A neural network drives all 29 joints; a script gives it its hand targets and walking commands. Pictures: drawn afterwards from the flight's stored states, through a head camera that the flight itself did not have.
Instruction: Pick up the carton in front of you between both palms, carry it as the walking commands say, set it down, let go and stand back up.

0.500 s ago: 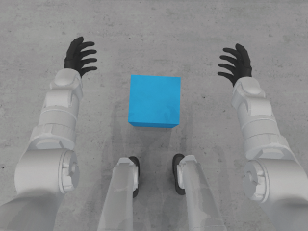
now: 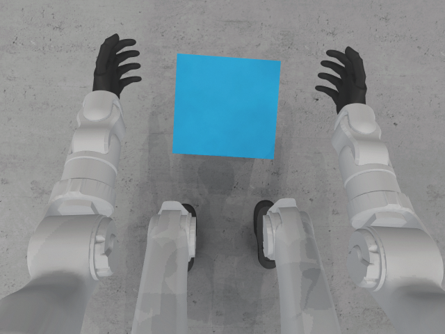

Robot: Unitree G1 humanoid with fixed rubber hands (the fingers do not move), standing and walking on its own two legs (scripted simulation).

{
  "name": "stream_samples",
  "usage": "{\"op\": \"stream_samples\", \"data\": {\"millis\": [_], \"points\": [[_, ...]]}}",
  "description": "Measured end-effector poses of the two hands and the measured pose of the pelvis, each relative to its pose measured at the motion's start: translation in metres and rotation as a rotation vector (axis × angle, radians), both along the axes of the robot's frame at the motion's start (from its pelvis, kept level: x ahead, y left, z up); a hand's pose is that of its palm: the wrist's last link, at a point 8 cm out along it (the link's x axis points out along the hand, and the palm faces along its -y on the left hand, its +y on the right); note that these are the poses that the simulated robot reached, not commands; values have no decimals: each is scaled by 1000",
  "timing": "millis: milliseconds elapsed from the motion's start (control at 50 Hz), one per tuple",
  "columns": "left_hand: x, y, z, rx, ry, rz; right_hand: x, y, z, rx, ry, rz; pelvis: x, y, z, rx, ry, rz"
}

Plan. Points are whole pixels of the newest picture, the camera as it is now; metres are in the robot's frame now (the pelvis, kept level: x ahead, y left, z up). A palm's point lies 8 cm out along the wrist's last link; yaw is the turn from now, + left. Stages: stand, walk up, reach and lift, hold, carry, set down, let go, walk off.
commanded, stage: reach and lift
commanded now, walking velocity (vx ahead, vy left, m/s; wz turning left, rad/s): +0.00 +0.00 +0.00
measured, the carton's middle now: (224, 114) +0.47 +0.01 -0.40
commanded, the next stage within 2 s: none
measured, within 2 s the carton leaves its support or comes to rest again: leaves its support in 1.28 s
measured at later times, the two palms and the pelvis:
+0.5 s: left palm (143, 105) +0.48 +0.19 -0.33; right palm (309, 113) +0.46 -0.19 -0.33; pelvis -0.05 +0.00 -0.14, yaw +0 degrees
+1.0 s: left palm (159, 103) +0.48 +0.15 -0.33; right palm (299, 110) +0.47 -0.16 -0.32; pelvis -0.04 +0.00 -0.15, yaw -1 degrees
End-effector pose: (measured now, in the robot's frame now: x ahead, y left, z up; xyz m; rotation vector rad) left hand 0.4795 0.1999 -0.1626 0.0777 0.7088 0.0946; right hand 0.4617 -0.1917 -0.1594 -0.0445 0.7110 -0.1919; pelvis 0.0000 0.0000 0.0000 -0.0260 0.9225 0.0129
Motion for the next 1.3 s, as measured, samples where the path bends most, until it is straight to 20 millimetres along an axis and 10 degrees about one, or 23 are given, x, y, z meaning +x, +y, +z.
{"op": "stream_samples", "data": {"millis": [240, 540, 1300], "points": [[-2, -2, -87, -3, -18, 6, -4, 2, -89, 15, -14, -1, -32, -2, -92, 3, -118, -4], [-1, -13, -176, -8, 32, -2, 3, 3, -170, 0, 42, -3, -46, 0, -148, -1, -253, -8], [8, -51, -159, -22, 50, -41, 12, 40, -155, 46, 41, -15, -41, 0, -155, 1, -257, -9]]}}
